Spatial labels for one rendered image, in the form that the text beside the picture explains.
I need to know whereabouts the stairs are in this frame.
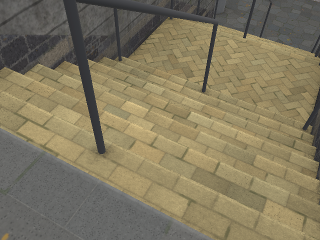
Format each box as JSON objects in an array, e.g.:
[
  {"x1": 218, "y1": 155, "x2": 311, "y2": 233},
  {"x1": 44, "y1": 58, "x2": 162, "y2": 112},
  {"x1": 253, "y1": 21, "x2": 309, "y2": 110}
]
[
  {"x1": 0, "y1": 56, "x2": 320, "y2": 240},
  {"x1": 182, "y1": 19, "x2": 320, "y2": 61}
]

